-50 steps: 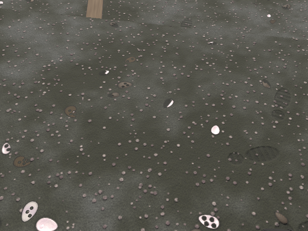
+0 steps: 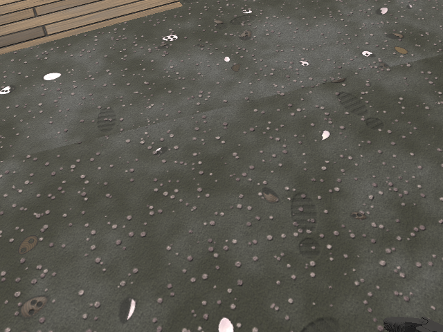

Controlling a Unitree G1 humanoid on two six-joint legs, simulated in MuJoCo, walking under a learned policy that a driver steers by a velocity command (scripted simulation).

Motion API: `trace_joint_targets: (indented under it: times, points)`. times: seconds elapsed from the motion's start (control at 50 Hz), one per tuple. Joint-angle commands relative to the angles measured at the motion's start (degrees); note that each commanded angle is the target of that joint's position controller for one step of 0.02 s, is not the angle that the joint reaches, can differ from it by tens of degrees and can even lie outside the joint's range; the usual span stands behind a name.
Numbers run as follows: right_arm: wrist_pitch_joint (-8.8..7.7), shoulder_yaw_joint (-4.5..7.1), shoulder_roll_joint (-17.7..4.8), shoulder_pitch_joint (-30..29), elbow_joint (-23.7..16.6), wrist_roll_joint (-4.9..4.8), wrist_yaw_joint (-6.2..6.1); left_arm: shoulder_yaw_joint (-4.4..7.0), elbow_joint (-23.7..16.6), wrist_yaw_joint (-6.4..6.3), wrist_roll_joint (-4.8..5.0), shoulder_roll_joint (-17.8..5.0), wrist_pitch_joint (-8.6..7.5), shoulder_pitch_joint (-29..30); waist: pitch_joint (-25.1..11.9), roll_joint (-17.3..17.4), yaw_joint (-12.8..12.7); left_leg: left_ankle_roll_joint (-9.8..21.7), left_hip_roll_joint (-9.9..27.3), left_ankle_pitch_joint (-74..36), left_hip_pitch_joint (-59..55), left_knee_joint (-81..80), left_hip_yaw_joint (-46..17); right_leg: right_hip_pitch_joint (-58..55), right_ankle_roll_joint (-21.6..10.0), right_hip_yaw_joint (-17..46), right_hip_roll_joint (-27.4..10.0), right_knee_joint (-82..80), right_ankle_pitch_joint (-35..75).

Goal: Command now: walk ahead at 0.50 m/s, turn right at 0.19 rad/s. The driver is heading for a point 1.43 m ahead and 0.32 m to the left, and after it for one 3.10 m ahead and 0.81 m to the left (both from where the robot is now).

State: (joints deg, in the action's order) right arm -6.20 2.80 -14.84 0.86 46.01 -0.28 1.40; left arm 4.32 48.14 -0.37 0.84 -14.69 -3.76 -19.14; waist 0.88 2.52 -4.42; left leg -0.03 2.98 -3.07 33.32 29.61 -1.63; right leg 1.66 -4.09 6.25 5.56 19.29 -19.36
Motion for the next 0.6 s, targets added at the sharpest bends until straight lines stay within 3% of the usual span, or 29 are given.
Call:
trace_joint_targets:
  times: [0.02, 0.04, 0.06, 0.08, 0.1, 0.12, 0.14, 0.16, 0.18, 0.2, 0.26, 0.32, 0.4, 0.5, 0.56, 0.58, 0.6]
  points:
    - [-1.68, 1.61, -7.0, -4.1, -4.9, -0.17, 0.55, 2.23, -1.1, -0.6, -0.1, -9.3, 0.22, -2.6, 0.7, -9.0, 1.4, 2.7, -1.0, 5.5, -1.9, -1.9, 0.9, -2.6, -6.9, 9.5, -17.7, 0.4, 28.9]
    - [-1.86, 2.2, -8.1, 0.5, -3.7, -0.04, 0.47, 2.18, -1.4, -0.66, -0.07, -9.5, 0.44, -1.3, -1.6, -9.1, 4.2, 4.0, -2.6, 5.9, -8.4, -3.5, 2.5, -2.7, -5.9, 8.1, -16.3, 4.9, 38.2]
    - [-1.96, 3.21, -10.1, 8.5, -1.4, 0.42, 0.26, 1.66, -2.0, -0.55, -0.32, -8.4, 0.51, -0.3, -7.4, -8.0, 7.9, 6.1, -1.8, 3.4, -20.4, -2.7, 1.8, 0.1, -4.5, 5.6, -13.1, 14.2, 42.9]
    - [-1.85, 3.88, -13.3, 18.8, 0.1, 1.05, 0.0, 0.64, -3.2, -0.52, -1.21, -6.3, 0.54, -0.1, -16.0, -2.3, 11.6, 9.9, 7.8, 2.9, -36.5, -1.4, -9.3, 9.9, -2.5, 2.4, -8.9, 30.9, 29.4]
    - [-1.27, 4.9, -16.6, 23.4, 2.4, 0.81, 0.52, -0.68, -2.9, -0.04, 0.2, -1.0, -0.6, -9.8, -22.3, 16.1, 7.7, 19.6, 19.8, 14.3, -55.5, -7.1, -36.1, 32.3, 1.8, -0.3, 0.5, 50.5, -9.0]
    - [-1.05, 3.47, -10.9, 22.9, 2.3, -0.78, 0.72, -0.02, -2.1, 0.02, 0.94, -6.2, -1.23, -7.0, -19.1, 10.2, 9.9, 17.9, 18.9, 27.8, -54.8, -12.1, -41.7, 40.3, 1.3, 4.6, -2.2, 56.1, -13.2]
    - [-0.8, 2.63, -8.1, 18.3, 1.3, -0.79, 0.46, 0.66, -3.9, 0.18, 1.39, -9.0, -1.62, -0.1, -10.2, 5.1, 10.3, 14.9, 16.8, 28.2, -47.0, -13.2, -32.8, 43.4, 0.9, 3.1, -5.2, 56.3, -8.0]
    - [-0.4, 2.17, -7.5, 13.9, 0.3, 0.01, 0.34, 0.51, -4.9, -0.03, 0.91, -8.4, -1.76, 3.6, -5.8, 0.2, 8.6, 13.4, 14.5, 22.4, -38.5, -14.4, -26.2, 41.4, 0.9, 0.6, -8.2, 53.8, -3.0]
    - [-0.32, 1.73, -6.4, 11.8, 0.1, 0.53, 0.43, 0.74, -5.2, -0.14, -0.05, -7.9, -1.75, 5.1, -2.6, -0.7, 7.3, 13.3, 12.7, 16.1, -32.4, -15.8, -22.1, 39.8, 1.2, -0.2, -9.8, 50.3, -0.2]
    - [-0.48, 1.33, -5.7, 11.2, 0.1, 1.08, 0.42, 0.93, -5.2, -0.1, -0.28, -7.3, -1.48, 4.1, -2.5, 1.0, 5.6, 12.8, 11.1, 11.3, -29.0, -16.9, -18.9, 36.5, 1.3, -0.2, -11.3, 47.9, 1.7]
    - [-0.73, 1.44, -6.6, 12.5, 1.3, 0.4, 0.25, 0.49, -5.1, -0.17, -0.29, -4.7, -0.6, 3.0, -2.2, 2.4, 4.3, 13.6, 9.7, 3.6, -25.8, -19.7, -13.0, 34.9, 2.5, -2.0, -12.6, 41.7, 3.3]
    - [-0.29, 2.01, -8.8, 14.4, 2.2, 0.13, -0.6, 0.03, -6.9, -0.23, -0.7, -3.9, -0.44, 8.4, -1.0, 1.1, 5.4, 13.6, 9.4, -0.8, -26.1, -21.7, -9.1, 38.0, 4.2, -3.0, -13.2, 32.6, 11.3]
    - [0.39, 1.94, -9.3, 17.6, 3.6, -0.53, -1.11, -0.66, -8.4, 0.45, -0.39, -2.6, -0.91, 15.5, 0.4, 1.3, 7.7, 11.2, 6.7, -1.1, -26.2, -22.0, -3.4, 34.7, 4.4, -5.1, -11.3, 19.1, 22.8]
    - [1.68, 2.03, -9.9, 22.1, 5.8, -0.89, -1.23, -0.93, -11.3, 1.98, 0.3, -3.2, -1.59, 23.0, 2.8, 1.6, 9.8, 10.8, 10.2, -1.1, -33.3, -19.0, -4.3, 35.3, 3.1, -5.8, -9.4, 11.6, 21.4]
    - [2.55, 2.53, -11.4, 21.1, 6.1, -1.04, -1.67, -0.22, -11.2, 2.64, 0.18, -5.3, -2.08, 20.3, 0.9, 3.0, 6.8, 9.3, 11.7, -11.9, -37.1, -13.4, -4.4, 29.6, 0.7, -6.8, -7.6, 8.8, 15.4]
    - [2.8, 2.55, -11.6, 19.7, 5.9, -1.16, -1.8, 0.62, -9.7, 2.5, -0.07, -6.8, -2.16, 14.9, -2.3, 3.1, 3.4, 8.2, 10.3, -20.9, -36.5, -7.4, -2.7, 21.4, -0.7, -8.4, -5.9, 7.2, 15.8]
    - [2.94, 2.02, -10.3, 19.4, 5.4, -0.84, -1.92, 2.04, -6.9, 2.04, -0.36, -9.7, -2.12, 5.6, -8.5, 1.9, -0.6, 6.6, 7.3, -22.7, -31.9, 3.2, -0.4, 7.5, -2.7, -7.8, -6.5, 7.9, 17.6]
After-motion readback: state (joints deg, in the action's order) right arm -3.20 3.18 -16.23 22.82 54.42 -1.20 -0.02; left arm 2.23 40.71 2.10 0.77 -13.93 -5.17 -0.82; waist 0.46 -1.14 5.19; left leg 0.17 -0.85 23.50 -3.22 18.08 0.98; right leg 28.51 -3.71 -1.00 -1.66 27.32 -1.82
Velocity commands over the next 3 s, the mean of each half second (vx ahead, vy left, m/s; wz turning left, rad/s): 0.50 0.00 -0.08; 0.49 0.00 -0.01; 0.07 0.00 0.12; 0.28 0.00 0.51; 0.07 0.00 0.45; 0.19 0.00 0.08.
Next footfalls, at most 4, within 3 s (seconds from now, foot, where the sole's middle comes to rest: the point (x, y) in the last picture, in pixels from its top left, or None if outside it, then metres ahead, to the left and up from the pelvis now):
0.06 left None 0.22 0.13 -0.77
0.60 right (295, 321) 0.51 -0.12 -0.77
1.10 left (224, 230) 0.81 0.11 -0.77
1.54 right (295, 272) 0.67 -0.12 -0.77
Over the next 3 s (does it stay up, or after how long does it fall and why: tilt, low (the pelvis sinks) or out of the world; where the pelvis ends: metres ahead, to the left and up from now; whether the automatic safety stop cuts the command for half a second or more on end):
stays up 0.90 0.19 0.00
